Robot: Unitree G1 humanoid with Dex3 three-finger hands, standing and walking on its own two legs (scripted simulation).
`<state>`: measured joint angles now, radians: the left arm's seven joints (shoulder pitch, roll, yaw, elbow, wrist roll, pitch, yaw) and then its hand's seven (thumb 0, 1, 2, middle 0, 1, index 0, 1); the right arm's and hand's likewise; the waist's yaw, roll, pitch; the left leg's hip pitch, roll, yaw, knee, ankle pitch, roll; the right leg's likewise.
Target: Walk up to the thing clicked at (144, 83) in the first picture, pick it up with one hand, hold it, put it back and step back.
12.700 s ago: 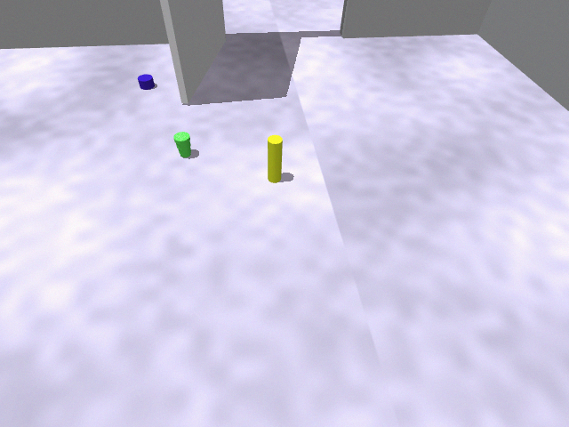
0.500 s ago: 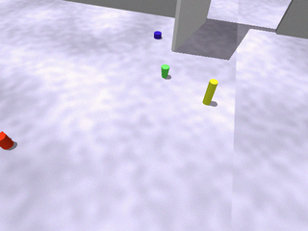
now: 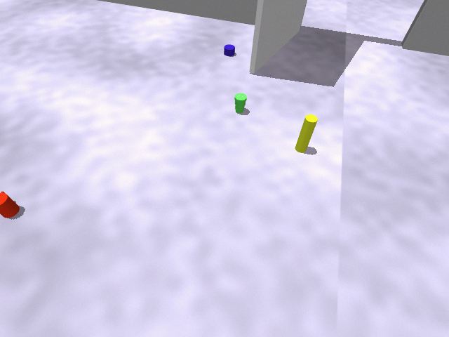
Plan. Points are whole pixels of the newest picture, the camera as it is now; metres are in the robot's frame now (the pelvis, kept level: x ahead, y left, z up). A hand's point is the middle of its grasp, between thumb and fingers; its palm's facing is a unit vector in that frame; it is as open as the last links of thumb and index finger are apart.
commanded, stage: stand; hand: left
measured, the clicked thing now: (229, 50) +2.49 -0.08 -0.75
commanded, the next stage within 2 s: walk up in 0.04 s
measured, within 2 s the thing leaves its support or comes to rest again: neither
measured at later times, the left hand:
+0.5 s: hand (121, 268) +0.28 +0.22 -0.13, palm faces -0.24 -0.80 -0.55, open 7.4 cm
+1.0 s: hand (183, 125) +0.77 +0.13 -0.15, palm faces -0.62 -0.59 -0.51, open 7.4 cm
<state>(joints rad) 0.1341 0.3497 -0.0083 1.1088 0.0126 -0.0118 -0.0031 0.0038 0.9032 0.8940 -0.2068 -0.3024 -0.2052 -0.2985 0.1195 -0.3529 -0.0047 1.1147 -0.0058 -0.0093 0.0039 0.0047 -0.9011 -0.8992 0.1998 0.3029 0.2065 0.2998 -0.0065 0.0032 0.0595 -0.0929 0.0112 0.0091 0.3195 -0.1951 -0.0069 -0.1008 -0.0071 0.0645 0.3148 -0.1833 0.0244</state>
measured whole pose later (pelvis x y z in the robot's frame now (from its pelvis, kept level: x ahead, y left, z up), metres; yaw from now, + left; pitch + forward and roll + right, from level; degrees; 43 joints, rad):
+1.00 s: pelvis +0.48 -0.05 -0.02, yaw -40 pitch +1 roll +0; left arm 0.23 0.55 0.05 0.93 -0.02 -0.07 0.02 0.01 0.91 0.89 -0.21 -0.30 -0.20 -0.30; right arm 0.18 -0.43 -0.10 0.80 -0.03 0.00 0.11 0.01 -0.90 -0.90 0.20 0.30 0.21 0.30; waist -0.06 -0.02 0.07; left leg -0.37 0.04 0.14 0.57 -0.23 0.04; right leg -0.56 -0.09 -0.01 1.16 -0.30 -0.04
